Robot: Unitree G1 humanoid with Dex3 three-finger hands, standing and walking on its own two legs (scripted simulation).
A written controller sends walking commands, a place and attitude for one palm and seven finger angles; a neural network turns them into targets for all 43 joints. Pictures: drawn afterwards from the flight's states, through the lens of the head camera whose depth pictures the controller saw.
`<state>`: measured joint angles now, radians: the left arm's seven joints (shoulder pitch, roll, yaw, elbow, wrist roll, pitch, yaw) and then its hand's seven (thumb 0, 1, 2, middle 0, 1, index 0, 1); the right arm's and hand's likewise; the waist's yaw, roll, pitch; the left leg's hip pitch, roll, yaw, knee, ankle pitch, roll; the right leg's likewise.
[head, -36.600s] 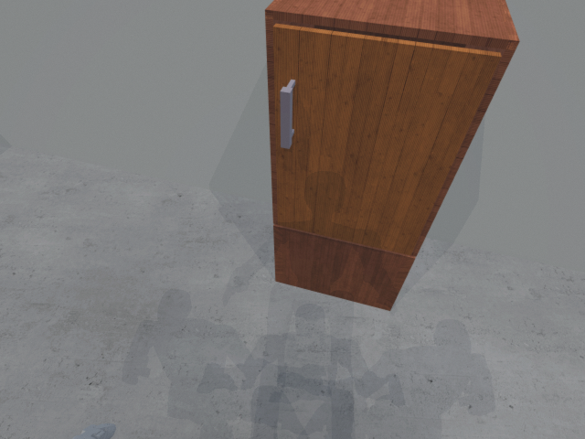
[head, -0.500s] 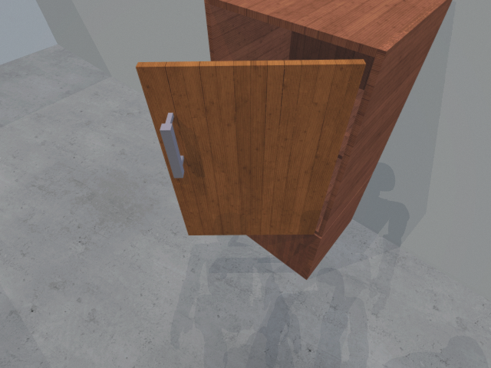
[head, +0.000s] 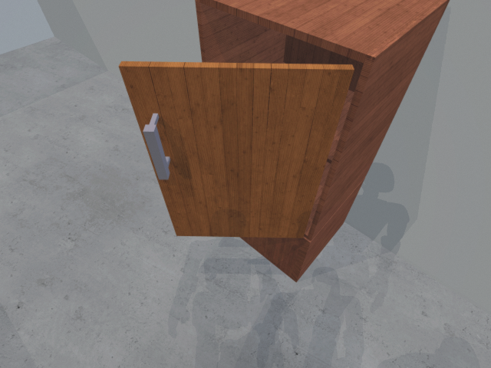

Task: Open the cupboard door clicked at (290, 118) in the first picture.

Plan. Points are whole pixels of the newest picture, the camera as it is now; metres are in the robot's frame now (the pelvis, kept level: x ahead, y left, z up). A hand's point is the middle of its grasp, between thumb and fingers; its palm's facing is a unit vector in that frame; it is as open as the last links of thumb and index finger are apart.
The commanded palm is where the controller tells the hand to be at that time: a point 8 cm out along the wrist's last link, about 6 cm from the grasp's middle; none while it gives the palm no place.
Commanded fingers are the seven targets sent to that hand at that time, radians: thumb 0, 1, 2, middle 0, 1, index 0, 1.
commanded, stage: raise the hand with hooked fingers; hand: left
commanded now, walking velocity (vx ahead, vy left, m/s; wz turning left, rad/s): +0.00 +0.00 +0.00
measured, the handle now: (159, 147) +0.52 +0.22 +0.04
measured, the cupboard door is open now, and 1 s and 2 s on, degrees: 41 41 41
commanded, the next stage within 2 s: none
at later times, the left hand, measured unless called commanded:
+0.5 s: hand (130, 364) +0.14 +0.19 -0.06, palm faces +0.11 -0.99 +0.00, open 8.8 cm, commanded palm +0.13 +0.25 -0.03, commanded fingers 0.00 0.34 0.66 -0.24 -0.66 -0.24 -0.66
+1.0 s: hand (101, 316) +0.19 +0.24 +0.00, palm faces +0.06 -1.00 -0.06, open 11.8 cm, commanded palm +0.17 +0.29 +0.01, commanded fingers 0.00 -0.24 0.41 -0.28 -1.03 -0.28 -1.03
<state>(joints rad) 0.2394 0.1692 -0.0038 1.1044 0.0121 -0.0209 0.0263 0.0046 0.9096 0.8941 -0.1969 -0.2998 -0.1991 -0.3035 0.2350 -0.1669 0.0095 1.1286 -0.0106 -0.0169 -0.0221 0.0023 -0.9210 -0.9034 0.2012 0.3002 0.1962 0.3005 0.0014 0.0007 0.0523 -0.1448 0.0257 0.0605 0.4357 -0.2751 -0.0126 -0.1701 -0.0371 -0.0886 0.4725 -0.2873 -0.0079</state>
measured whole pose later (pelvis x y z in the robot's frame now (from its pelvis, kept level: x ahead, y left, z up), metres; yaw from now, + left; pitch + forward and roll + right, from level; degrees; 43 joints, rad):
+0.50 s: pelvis -0.05 -0.02 -0.08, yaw +1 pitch +11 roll +0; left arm 0.40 0.19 0.22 0.17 -0.29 -0.49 -0.33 0.01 0.56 0.75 -0.23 -0.52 -0.23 -0.52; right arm 0.13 -0.27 -0.06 0.51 0.04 -0.26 -0.05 0.01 -0.91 -0.90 0.20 0.30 0.20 0.30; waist 0.04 -0.03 -0.11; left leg -0.79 0.06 0.00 1.10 -0.50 -0.04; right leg -0.79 -0.04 -0.11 1.11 -0.51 -0.05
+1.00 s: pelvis -0.05 +0.01 -0.06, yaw +0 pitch +10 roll -1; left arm 0.27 0.28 0.29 0.13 -0.31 -0.36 -0.32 0.00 -0.02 0.50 -0.26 -0.89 -0.27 -0.90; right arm 0.29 -0.26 0.01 0.61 0.04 -0.26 -0.07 0.01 -0.90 -0.90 0.21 0.30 0.20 0.30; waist -0.01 0.02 -0.08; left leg -0.69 0.04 0.02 0.97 -0.45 0.01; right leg -0.68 -0.05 -0.10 0.93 -0.42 0.00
